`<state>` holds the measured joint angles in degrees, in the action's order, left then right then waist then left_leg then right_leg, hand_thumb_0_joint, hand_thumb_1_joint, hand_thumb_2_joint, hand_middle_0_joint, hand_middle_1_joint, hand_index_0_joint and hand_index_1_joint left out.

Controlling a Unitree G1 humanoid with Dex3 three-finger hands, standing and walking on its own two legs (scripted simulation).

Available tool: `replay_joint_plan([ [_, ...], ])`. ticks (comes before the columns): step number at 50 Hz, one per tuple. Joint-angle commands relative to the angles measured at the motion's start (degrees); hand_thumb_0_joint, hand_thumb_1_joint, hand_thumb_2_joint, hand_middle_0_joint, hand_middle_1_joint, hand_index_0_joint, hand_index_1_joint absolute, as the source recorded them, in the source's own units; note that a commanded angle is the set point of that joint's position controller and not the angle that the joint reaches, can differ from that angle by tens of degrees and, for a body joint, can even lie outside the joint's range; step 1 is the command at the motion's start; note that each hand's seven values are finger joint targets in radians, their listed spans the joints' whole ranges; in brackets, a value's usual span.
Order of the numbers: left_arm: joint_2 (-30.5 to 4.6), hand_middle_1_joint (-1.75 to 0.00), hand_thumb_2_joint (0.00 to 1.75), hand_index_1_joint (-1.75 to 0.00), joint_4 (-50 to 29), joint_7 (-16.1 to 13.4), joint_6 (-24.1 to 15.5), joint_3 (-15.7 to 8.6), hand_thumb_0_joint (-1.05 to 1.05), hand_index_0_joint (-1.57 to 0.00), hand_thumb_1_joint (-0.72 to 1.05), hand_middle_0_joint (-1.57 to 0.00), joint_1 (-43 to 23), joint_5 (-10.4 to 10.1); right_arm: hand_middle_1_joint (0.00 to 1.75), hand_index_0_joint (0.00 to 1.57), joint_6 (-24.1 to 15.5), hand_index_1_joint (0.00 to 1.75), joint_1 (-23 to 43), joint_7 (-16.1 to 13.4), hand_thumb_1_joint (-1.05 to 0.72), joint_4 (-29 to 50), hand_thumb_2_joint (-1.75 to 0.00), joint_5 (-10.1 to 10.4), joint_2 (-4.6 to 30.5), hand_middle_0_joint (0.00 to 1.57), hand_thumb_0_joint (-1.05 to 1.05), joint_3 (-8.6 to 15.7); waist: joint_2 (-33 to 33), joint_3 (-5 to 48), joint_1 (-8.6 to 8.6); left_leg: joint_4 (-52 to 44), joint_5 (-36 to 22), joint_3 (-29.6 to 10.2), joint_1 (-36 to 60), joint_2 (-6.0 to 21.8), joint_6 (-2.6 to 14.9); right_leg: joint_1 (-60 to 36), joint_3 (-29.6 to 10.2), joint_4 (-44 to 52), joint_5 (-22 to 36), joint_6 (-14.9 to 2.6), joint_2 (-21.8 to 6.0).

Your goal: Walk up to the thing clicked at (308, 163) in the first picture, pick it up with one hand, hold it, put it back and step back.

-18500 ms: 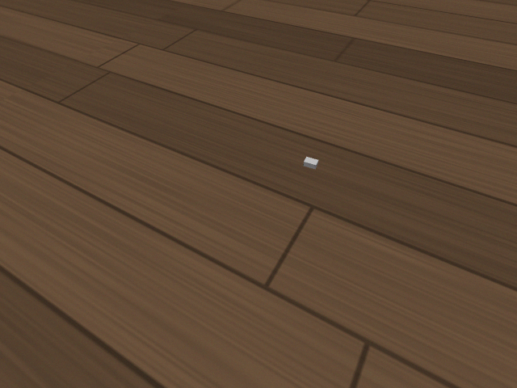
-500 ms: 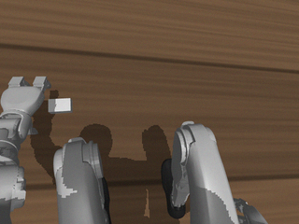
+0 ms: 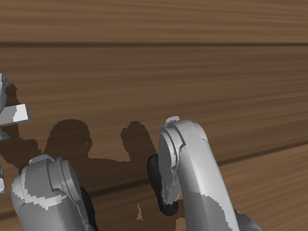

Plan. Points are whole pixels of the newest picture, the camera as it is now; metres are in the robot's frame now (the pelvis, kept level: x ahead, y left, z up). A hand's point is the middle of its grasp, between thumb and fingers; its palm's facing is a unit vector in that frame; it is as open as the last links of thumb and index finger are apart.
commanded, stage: rest palm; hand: left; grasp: from above
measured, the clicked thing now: (14, 115) +0.45 +0.27 -0.28
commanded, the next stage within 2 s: close in 1.24 s
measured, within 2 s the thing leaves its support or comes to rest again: neither
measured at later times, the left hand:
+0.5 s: hand (6, 114) +0.44 +0.28 -0.23, palm faces -0.44 -0.08 -0.89, open 14.3 cm
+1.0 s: hand (11, 114) +0.44 +0.27 -0.24, palm faces -0.42 -0.03 -0.91, open 14.2 cm
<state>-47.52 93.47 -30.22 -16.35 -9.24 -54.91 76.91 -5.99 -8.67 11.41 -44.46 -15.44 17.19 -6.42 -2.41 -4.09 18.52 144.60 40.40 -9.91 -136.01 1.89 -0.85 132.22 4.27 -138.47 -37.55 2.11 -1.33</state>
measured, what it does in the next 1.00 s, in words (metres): stands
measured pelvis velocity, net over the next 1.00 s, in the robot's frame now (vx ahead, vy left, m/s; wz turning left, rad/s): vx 0.00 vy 0.01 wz -0.08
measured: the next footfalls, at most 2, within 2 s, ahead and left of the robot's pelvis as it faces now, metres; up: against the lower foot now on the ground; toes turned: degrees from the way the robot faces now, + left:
none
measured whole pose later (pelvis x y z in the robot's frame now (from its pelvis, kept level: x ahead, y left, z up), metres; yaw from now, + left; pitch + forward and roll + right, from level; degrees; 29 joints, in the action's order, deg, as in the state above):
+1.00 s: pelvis +0.00 +0.01 -0.01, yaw -4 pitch +27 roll -13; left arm -49.3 100.7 -43.9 -14.8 -3.6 -54.8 78.5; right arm -14.9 -2.6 18.8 -43.9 -20.2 18.7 -12.4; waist -5.7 -6.6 20.6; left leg 148.7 42.8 -14.3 -134.5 2.3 -0.1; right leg 128.5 7.6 -138.4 -37.7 3.8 0.5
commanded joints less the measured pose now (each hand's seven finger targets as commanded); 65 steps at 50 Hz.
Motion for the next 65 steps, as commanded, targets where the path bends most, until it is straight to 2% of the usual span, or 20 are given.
replay_joint_plan([
  [1, -14.78, -0.95, 1.01, -0.96, -8.99, -2.57, -2.77, -0.72, 0.0, -0.05, -0.55, -0.06, -15.27, -0.2, 0.3, 0.2, -1.27, 0.3, -10.7, -0.09, -0.9, 0.36, -0.9, -0.82, 16.29, 0.2, 0.0, 4.27, 18.79, 41.57, 0.68, -12.02, -10.89, 6.46, 27.8, -1.85, 2.38, -23.21, 5.91, 12.52, 12.5, -2.82, 3.07],
  [3, -14.43, -0.96, 1.0, -0.96, -8.18, -4.06, -3.58, -1.26, 0.0, -0.06, -0.54, -0.06, -13.24, -0.45, 0.3, 0.2, -1.46, 0.3, -10.61, 0.24, -0.9, 0.0, -0.9, -1.48, 16.01, 0.2, 0.0, 3.79, 19.26, 42.24, -0.01, -12.09, -11.86, 6.13, 28.48, -1.75, 2.03, -24.2, 6.3, 12.21, 13.44, -2.95, 3.42],
  [4, -13.98, -0.95, 1.0, -0.96, -7.37, -4.49, -3.71, -0.68, 0.0, -0.06, -0.53, -0.06, -13.63, 0.04, 0.3, 0.2, -1.78, 0.3, -10.92, 0.59, -0.9, -0.29, -0.9, -1.88, 16.13, 0.2, 0.0, 3.46, 19.55, 40.83, 0.91, -11.57, -11.93, 6.02, 28.95, -1.58, 1.96, -22.86, 6.92, 11.7, 13.45, -2.82, 3.44],
  [7, -13.64, -0.94, 1.0, -0.94, -6.47, -6.54, -3.81, 0.02, 0.0, -0.06, -0.53, -0.07, -13.43, 0.68, 0.3, 0.2, -2.05, 0.3, -10.54, 1.11, -0.89, -1.3, -0.9, -2.44, 16.49, 0.2, 0.0, 2.79, 19.77, 39.84, 1.0, -11.61, -12.45, 5.69, 27.93, -1.53, 1.98, -23.21, 7.39, 11.99, 13.99, -2.87, 3.86],
  [12, -12.6, -0.91, 0.99, -0.92, -2.88, -10.14, -1.71, 2.19, 0.0, -0.08, -0.5, -0.1, -13.68, 2.08, 0.3, 0.2, -3.78, 0.3, -7.97, 2.35, -0.89, -1.06, -0.9, -3.26, 17.51, 0.2, 0.0, 1.8, 21.81, 35.92, 1.61, -12.42, -10.4, 5.05, 28.54, -1.23, 1.62, -19.76, 8.38, 11.32, 12.13, -3.12, 4.53],
  [14, -14.65, -0.89, 1.01, -0.91, -4.92, -11.64, -0.83, 1.04, 0.0, -0.08, -0.51, -0.1, -14.62, 2.17, 0.3, 0.2, -4.29, 0.3, -7.21, 2.7, -0.89, -1.25, -0.9, -3.14, 17.91, 0.2, 0.0, 1.83, 21.55, 36.85, 1.17, -12.41, -11.47, 4.81, 28.72, -1.06, 1.56, -20.76, 8.47, 11.48, 13.01, -3.23, 4.75],
  [16, -12.98, -0.91, 1.0, -0.92, -2.26, -12.37, 0.66, 1.37, 0.0, -0.06, -0.52, -0.08, -13.4, 1.83, 0.3, 0.2, -4.61, 0.3, -6.96, 3.24, -0.89, -1.52, -0.9, -3.38, 17.76, 0.2, 0.0, 1.68, 21.29, 37.02, 1.76, -12.23, -12.32, 4.81, 28.69, -0.95, 1.59, -21.28, 8.67, 11.17, 14.03, -3.03, 4.76],
  [18, -13.75, -0.91, 1.01, -0.93, -1.37, -12.34, 1.71, 0.97, 0.0, -0.05, -0.54, -0.07, -14.52, 2.12, 0.3, 0.2, -5.28, 0.3, -6.89, 3.79, -0.89, -0.17, -0.9, -3.47, 18.54, 0.2, 0.0, 1.65, 20.78, 36.6, 2.96, -11.0, -13.41, 4.92, 28.73, -0.87, 1.77, -22.0, 8.46, 10.64, 15.68, -2.78, 4.5],
  [19, -15.24, -0.91, 1.02, -0.93, -0.77, -12.64, 2.12, -0.63, 0.0, -0.05, -0.54, -0.08, -14.3, 1.64, 0.3, 0.2, -5.09, 0.3, -7.05, 3.81, -0.89, -1.31, -0.9, -3.21, 18.59, 0.2, 0.0, 1.69, 20.77, 36.65, 2.55, -11.27, -13.01, 4.67, 27.71, -0.71, 1.84, -22.74, 8.44, 10.97, 15.61, -2.89, 4.81],
  [25, -13.97, -0.93, 0.99, -0.94, 1.2, -10.03, 2.96, 0.19, 0.0, -0.06, -0.53, -0.07, -15.1, -0.36, 0.3, 0.2, -6.43, 0.3, -5.5, 4.39, -0.9, -0.4, -0.9, -2.97, 18.68, 0.2, 0.0, 1.8, 21.21, 32.54, 3.31, -11.83, -7.85, 4.42, 25.79, -0.96, 2.06, -19.89, 8.99, 11.47, 10.55, -2.72, 4.22],
  [29, -12.78, -0.95, 0.99, -0.96, 0.77, -7.88, 1.51, 1.1, 0.0, -0.06, -0.54, -0.07, -14.07, -0.59, 0.3, 0.2, -6.51, 0.3, -6.22, 4.92, -0.9, 0.37, -0.9, -2.95, 17.58, 0.2, 0.0, 0.76, 21.52, 34.09, 4.24, -11.29, -10.32, 3.91, 28.48, -0.88, 1.95, -21.88, 9.56, 10.5, 13.09, -2.12, 4.19],
  [34, -11.63, -0.95, 0.99, -0.96, -0.59, -8.65, -1.26, 3.41, 0.0, -0.06, -0.53, -0.07, -13.92, -0.32, 0.3, 0.2, -6.58, 0.3, -4.39, 5.37, -0.9, 0.02, -0.9, -3.39, 17.79, 0.2, 0.0, -0.22, 23.66, 34.23, 3.96, -11.86, -11.91, 2.55, 30.88, -0.36, 1.19, -20.75, 10.96, 9.38, 14.18, -2.26, 4.61],
  [37, -12.16, -0.94, 0.99, -0.95, -2.72, -10.75, -2.06, 3.93, 0.0, -0.06, -0.53, -0.07, -13.81, 0.03, 0.3, 0.2, -6.79, 0.3, -4.1, 5.58, -0.9, -0.31, -0.9, -3.68, 18.8, 0.2, 0.0, -0.4, 24.27, 34.72, 3.79, -11.88, -13.59, 2.73, 31.18, -0.4, 1.11, -22.16, 10.8, 9.97, 15.36, -2.39, 4.87],
  [47, -11.12, -0.92, 0.99, -0.93, 2.57, -16.77, 2.37, 4.95, 0.0, -0.07, -0.52, -0.08, -13.03, 1.01, 0.3, 0.2, -9.09, 0.3, -3.01, 7.21, -0.89, 0.09, -0.9, -4.35, 20.49, 0.2, 0.0, -0.5, 21.73, 30.51, 4.85, -12.64, -8.77, 2.31, 27.82, -0.13, 1.08, -20.38, 10.71, 11.74, 11.14, -2.73, 5.47],
  [48, -10.32, -0.94, 0.98, -0.95, 3.32, -16.5, 2.98, 5.31, 0.0, -0.06, -0.52, -0.08, -12.95, 0.56, 0.3, 0.2, -9.55, 0.3, -2.87, 7.38, -0.89, 0.58, -0.9, -4.39, 20.67, 0.2, 0.0, -0.51, 21.02, 29.62, 5.06, -12.58, -8.03, 2.24, 27.15, -0.14, 1.04, -19.65, 10.71, 11.57, 10.72, -2.77, 5.33],
  [52, -13.46, -0.94, 0.98, -0.95, 4.69, -13.87, 4.72, 2.64, 0.0, -0.06, -0.52, -0.07, -12.59, -1.26, 0.3, 0.2, -10.31, 0.3, -3.17, 7.41, -0.9, 0.75, -0.9, -3.13, 20.23, 0.2, 0.0, -1.24, 19.92, 29.55, 4.3, -12.01, -8.17, 2.34, 25.34, -0.12, 1.54, -20.57, 10.25, 11.68, 11.13, -2.7, 5.04],
  [53, -12.67, -0.94, 0.98, -0.95, 4.84, -12.71, 4.78, 3.41, 0.0, -0.07, -0.52, -0.08, -12.33, -1.43, 0.3, 0.2, -10.68, 0.3, -3.16, 7.56, -0.9, 1.33, -0.9, -3.1, 20.04, 0.2, 0.0, -1.47, 19.92, 28.95, 4.75, -11.38, -7.93, 2.53, 25.36, -0.31, 1.71, -20.5, 10.09, 11.34, 11.15, -2.48, 4.72],
  [56, -14.26, -0.95, 0.97, -0.96, 4.9, -10.87, 3.76, 1.97, 0.0, -0.07, -0.52, -0.08, -12.46, -2.93, 0.3, 0.2, -10.32, 0.3, -4.79, 7.12, -0.9, 0.99, -0.9, -2.68, 19.97, 0.2, 0.0, -1.68, 19.04, 30.58, 4.79, -11.73, -8.23, 2.59, 25.19, -0.33, 1.9, -23.21, 9.97, 12.41, 11.54, -2.56, 5.07],
  [61, -13.3, -0.96, 0.96, -0.97, 0.86, -9.42, 0.25, 4.65, 0.0, -0.07, -0.51, -0.07, -12.98, -3.6, 0.3, 0.2, -10.15, 0.3, -3.29, 6.72, -0.9, 1.05, -0.91, -2.65, 19.61, 0.2, 0.0, -2.51, 21.74, 32.47, 4.64, -11.1, -10.4, 2.27, 28.33, -0.16, 1.4, -24.74, 10.75, 11.19, 13.66, -2.45, 5.06],
  [65, -12.53, -0.94, 0.97, -0.95, -0.87, -11.33, -1.81, 5.7, 0.0, -0.07, -0.51, -0.08, -12.23, -2.32, 0.3, 0.2, -9.64, 0.3, -3.15, 6.68, -0.9, 0.59, -0.9, -3.54, 20.33, 0.2, 0.0, -2.51, 23.69, 33.22, 4.6, -11.61, -12.8, 1.87, 30.9, 0.14, 0.73, -24.88, 11.46, 10.98, 15.45, -2.49, 5.48],
])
